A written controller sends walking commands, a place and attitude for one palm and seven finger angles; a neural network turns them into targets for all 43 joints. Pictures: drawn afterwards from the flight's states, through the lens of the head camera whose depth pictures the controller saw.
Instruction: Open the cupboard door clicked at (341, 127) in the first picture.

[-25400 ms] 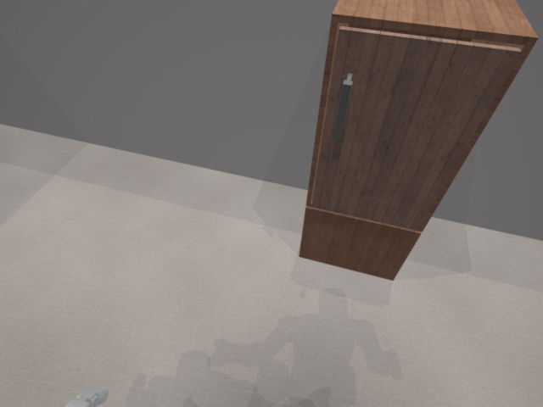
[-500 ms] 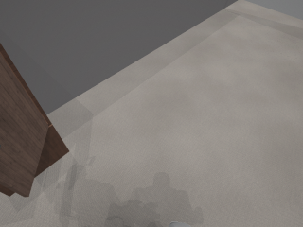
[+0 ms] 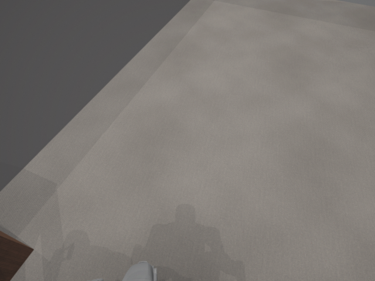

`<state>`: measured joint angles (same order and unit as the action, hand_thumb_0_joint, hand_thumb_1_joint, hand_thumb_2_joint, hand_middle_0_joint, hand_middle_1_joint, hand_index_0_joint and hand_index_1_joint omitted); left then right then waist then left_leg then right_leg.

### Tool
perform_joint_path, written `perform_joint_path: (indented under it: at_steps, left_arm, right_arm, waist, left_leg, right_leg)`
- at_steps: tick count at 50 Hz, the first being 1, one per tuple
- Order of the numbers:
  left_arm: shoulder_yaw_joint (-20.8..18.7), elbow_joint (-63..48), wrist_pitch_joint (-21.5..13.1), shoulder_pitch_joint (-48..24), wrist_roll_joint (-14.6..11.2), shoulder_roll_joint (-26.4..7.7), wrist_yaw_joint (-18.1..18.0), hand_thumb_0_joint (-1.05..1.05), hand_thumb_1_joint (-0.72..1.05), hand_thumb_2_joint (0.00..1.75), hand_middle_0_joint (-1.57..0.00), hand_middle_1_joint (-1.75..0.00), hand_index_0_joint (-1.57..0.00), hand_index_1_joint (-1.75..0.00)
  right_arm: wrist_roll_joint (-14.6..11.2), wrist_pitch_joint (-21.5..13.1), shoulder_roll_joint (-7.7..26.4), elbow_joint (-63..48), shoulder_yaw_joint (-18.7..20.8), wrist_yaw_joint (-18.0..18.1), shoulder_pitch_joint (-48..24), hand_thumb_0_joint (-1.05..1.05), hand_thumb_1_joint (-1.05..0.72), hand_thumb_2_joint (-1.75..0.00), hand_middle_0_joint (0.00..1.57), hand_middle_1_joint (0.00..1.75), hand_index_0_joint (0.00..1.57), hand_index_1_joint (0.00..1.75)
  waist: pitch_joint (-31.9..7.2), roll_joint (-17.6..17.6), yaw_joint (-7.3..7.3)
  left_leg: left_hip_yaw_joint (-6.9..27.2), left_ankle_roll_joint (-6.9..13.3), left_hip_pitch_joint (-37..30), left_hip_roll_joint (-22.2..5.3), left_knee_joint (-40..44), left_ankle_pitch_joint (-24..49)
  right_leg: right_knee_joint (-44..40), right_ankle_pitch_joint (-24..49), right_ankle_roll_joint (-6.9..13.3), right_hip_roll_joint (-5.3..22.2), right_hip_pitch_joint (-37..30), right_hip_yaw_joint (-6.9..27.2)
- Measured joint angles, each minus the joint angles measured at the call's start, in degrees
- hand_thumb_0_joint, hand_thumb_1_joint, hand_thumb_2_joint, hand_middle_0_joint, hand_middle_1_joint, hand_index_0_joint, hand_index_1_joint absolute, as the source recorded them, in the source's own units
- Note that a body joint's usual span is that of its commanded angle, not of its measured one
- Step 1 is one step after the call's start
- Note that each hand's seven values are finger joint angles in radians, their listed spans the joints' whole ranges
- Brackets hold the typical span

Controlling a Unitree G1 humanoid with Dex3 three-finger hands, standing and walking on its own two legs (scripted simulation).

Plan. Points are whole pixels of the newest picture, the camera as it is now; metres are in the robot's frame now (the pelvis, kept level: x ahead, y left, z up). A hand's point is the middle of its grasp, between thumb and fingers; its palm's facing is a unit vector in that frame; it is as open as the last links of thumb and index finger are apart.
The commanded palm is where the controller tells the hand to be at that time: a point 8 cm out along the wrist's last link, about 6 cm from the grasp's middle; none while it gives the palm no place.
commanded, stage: walk to a spot facing it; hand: left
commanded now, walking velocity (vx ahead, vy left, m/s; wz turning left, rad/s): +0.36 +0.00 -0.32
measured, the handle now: out of the picture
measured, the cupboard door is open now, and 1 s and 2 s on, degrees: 48 48 48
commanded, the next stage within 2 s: turn to face it in 1.08 s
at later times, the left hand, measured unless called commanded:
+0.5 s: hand (135, 197) +0.35 +0.16 -0.16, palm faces -0.23 -0.96 -0.18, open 7.4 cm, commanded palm none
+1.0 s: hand (153, 166) +0.47 +0.13 -0.19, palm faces -0.21 -0.96 -0.15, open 7.3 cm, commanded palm none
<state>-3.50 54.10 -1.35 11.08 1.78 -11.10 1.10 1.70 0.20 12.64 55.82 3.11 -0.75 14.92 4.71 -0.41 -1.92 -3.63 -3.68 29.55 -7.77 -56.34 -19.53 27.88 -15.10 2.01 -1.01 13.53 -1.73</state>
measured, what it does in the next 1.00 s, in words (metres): walks ahead, turning right: left foot, then right foot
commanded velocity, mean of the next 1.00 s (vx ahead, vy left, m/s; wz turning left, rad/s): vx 0.37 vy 0.00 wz -0.20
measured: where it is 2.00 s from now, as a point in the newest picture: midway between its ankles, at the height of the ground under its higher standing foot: (223, 187)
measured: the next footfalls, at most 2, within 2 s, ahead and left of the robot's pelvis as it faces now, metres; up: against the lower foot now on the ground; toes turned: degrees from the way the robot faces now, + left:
left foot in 0.16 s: +0.21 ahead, +0.14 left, +0.00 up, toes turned +2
right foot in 0.56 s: +0.33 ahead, -0.16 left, +0.00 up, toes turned -19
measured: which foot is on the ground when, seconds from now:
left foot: up 0.00-0.14, down 0.16-0.56, up 0.58-0.88, down 0.90-1.00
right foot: down 0.00-0.16, up 0.18-0.54, down 0.56-0.90, up 0.92-1.00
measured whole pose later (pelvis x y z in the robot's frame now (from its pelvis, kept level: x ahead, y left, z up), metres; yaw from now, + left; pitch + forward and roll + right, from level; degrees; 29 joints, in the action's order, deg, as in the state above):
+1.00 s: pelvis +0.44 -0.05 -0.01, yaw -15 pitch +0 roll +0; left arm -4.1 63.8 -0.8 17.9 1.8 -11.2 1.1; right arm 2.4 -5.0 9.0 56.7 2.4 -0.1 12.5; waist 2.1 2.8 0.0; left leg -9.0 1.0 19.9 -4.7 -34.1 -14.1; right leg 64.4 -23.0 1.9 1.3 21.3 -1.9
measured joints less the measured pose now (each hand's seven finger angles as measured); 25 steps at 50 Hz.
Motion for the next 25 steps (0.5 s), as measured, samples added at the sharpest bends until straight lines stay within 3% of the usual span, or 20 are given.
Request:
perform_joint_path:
  at_steps: [4,7,8,10,13,15,19,25]
  left_arm:
    - [0.1,2.4,-0.1,3.2,0.1,0.4,0.5,0.0,0.91,0.89,-0.2,-0.3,-0.2,-0.3]
    - [-0.2,3.6,0.2,5.5,-0.1,0.6,0.5,0.0,0.91,0.89,-0.2,-0.3,-0.2,-0.3]
    - [-0.4,3.8,0.5,6.5,-0.3,0.7,0.5,0.0,0.91,0.89,-0.2,-0.3,-0.2,-0.3]
    - [-0.8,4.7,1.1,6.8,-0.3,0.0,0.5,0.01,0.91,0.89,-0.2,-0.3,-0.2,-0.3]
    - [-1.3,5.3,1.4,5.4,0.3,-1.4,0.8,0.01,0.91,0.89,-0.2,-0.3,-0.2,-0.3]
    - [-1.6,4.6,1.4,3.9,0.5,-1.8,1.1,0.01,0.91,0.89,-0.19,-0.3,-0.2,-0.3]
    - [-1.3,2.7,1.4,1.4,0.5,-1.2,1.4,0.01,0.91,0.9,-0.19,-0.3,-0.19,-0.3]
    - [-0.7,1.8,1.3,-2.9,0.4,-0.7,1.7,0.01,0.91,0.9,-0.19,-0.3,-0.19,-0.3]
  right_arm:
    - [-0.1,-1.4,-1.1,-2.4,-0.2,-0.5,-3.7,0.01,-0.91,-0.89,0.19,0.3,0.19,0.3]
    - [-0.2,-3.0,-1.3,-3.7,-0.6,-0.5,-5.0,0.01,-0.91,-0.89,0.19,0.3,0.19,0.3]
    - [0.0,-3.8,-1.0,-4.3,-0.8,-0.4,-5.0,0.01,-0.91,-0.89,0.2,0.3,0.19,0.3]
    - [0.7,-4.7,-1.8,-4.5,-1.1,0.3,-5.3,0.01,-0.91,-0.89,0.2,0.3,0.19,0.3]
    - [0.9,-4.9,-3.4,-4.0,-1.7,0.7,-3.2,0.0,-0.91,-0.89,0.2,0.3,0.2,0.3]
    - [0.7,-5.0,-4.3,-2.6,-1.9,1.1,-1.2,0.0,-0.91,-0.89,0.2,0.3,0.2,0.3]
    - [0.4,-4.7,-3.4,0.6,-1.0,1.5,2.6,0.0,-0.94,-0.89,0.2,0.3,0.2,0.3]
    - [0.7,-3.1,-2.1,4.3,-0.8,0.8,8.1,0.0,-0.93,-0.89,0.2,0.3,0.2,0.3]
  waist:
    - [-0.5,1.1,1.26]
    - [-1.0,1.3,2.23]
    - [-1.6,0.8,2.4]
    - [-1.7,1.8,2.36]
    - [-2.3,3.1,2.35]
    - [-2.4,3.3,2.64]
    - [-2.5,2.2,2.49]
    - [-1.8,0.8,-0.13]
  left_leg:
    - [0.1,0.3,-0.5,1.5,11.9,3.9]
    - [-0.6,0.6,-4.9,2.9,21.7,6.1]
    - [-0.4,2.1,-6.1,2.8,23.8,8.0]
    - [-1.8,4.2,-6.0,2.8,20.1,8.0]
    - [-3.7,4.6,-9.2,2.9,21.9,5.0]
    - [-4.7,4.0,-12.4,3.0,26.0,5.8]
    - [-6.9,3.7,-18.8,2.7,33.1,6.3]
    - [-9.4,1.4,-25.4,1.7,34.5,2.0]
  right_leg:
    - [-2.4,-1.3,-0.6,-0.4,-3.8,2.2]
    - [0.0,-5.0,-1.5,-0.7,-5.7,3.6]
    - [3.7,-7.4,-1.0,-1.1,-4.6,3.7]
    - [19.1,-12.3,0.0,-1.0,0.6,3.8]
    - [37.7,-7.8,0.3,0.6,9.9,1.8]
    - [40.5,-3.5,-0.4,2.3,14.4,0.7]
    - [29.5,0.7,-1.2,4.9,17.8,-1.0]
    - [10.9,2.8,-0.7,5.2,14.2,-3.6]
